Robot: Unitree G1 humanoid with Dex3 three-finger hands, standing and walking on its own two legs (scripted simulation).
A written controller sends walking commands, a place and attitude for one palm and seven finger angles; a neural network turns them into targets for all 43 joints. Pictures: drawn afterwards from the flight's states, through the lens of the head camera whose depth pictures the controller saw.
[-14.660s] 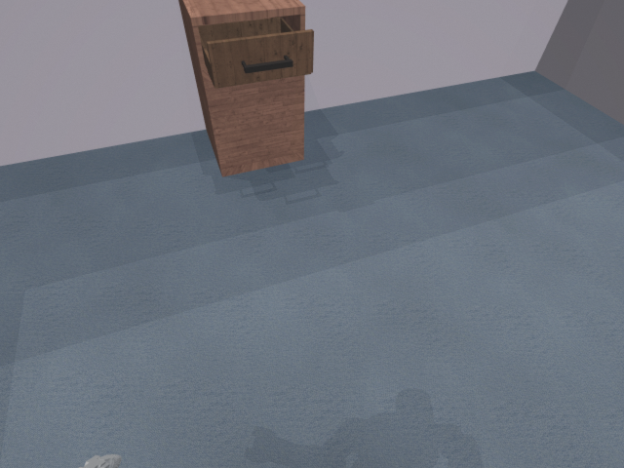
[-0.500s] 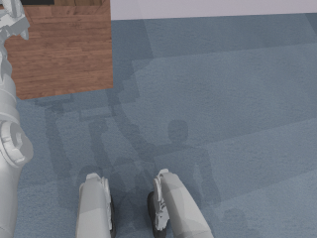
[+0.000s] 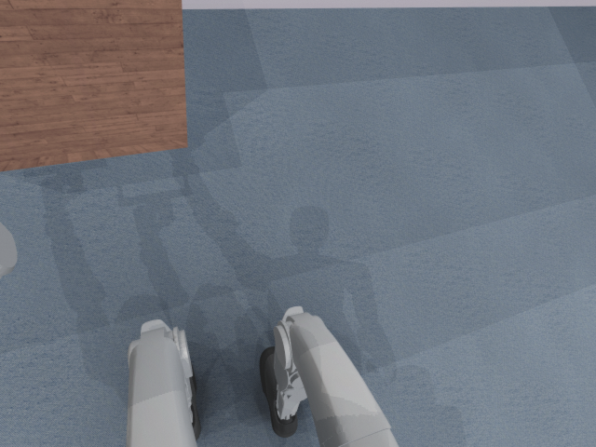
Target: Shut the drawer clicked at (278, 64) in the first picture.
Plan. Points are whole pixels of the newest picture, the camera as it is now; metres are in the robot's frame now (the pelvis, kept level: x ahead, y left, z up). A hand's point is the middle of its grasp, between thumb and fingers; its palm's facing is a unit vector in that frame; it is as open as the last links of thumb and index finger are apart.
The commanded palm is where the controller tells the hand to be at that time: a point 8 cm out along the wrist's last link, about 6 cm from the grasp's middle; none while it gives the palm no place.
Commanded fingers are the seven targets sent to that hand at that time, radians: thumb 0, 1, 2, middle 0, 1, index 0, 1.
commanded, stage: pull the fist back off the drawer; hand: left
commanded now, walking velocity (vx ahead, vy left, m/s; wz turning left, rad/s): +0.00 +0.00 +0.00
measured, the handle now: out of the picture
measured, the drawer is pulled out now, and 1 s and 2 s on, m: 0.00 0.00 0.00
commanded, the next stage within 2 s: draw the hand back to the body in 0.80 s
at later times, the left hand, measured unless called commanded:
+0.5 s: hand out of the picture +0.60 +0.25 +0.07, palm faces +0.15 -0.99 -0.06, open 3.0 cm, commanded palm +0.60 +0.23 +0.07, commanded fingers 0.00 0.90 0.90 -1.40 -1.60 -1.40 -1.60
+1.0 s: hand out of the picture +0.58 +0.24 +0.08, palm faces +0.17 -0.98 -0.05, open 3.2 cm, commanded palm +0.53 +0.26 +0.10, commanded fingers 0.00 0.90 0.90 -1.40 -1.60 -1.40 -1.60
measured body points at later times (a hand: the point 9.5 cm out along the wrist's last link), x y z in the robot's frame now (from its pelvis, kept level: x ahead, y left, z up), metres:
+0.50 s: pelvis -0.01 +0.00 +0.01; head +0.22 +0.08 +0.39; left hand +0.59 +0.30 +0.08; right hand -0.03 -0.25 -0.08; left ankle +0.08 +0.11 -0.53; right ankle +0.05 -0.11 -0.53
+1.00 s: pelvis +0.03 +0.00 +0.03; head +0.23 +0.04 +0.43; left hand +0.57 +0.29 +0.09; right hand +0.05 -0.26 -0.07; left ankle +0.08 +0.11 -0.53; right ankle +0.05 -0.11 -0.53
